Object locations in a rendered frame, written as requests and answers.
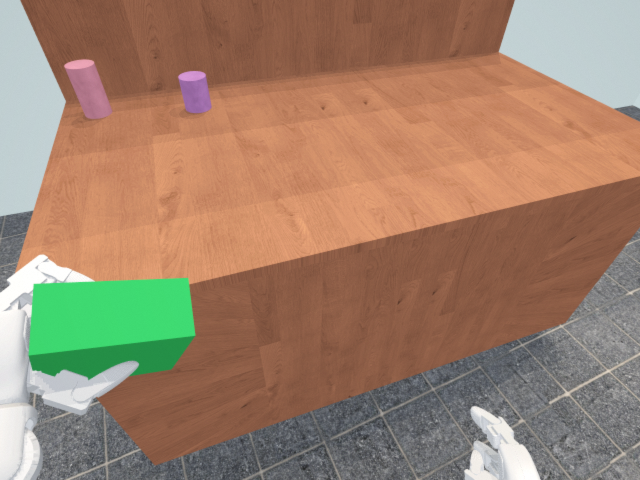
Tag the sponge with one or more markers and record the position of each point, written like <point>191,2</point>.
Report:
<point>89,327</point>

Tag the left robot hand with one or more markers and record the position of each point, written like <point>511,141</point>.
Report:
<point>68,391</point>

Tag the table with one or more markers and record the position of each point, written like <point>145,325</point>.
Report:
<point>375,192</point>

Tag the right robot hand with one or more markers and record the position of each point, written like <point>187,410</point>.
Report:
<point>512,462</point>

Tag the left robot forearm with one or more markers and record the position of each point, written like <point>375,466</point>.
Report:
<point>21,455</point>

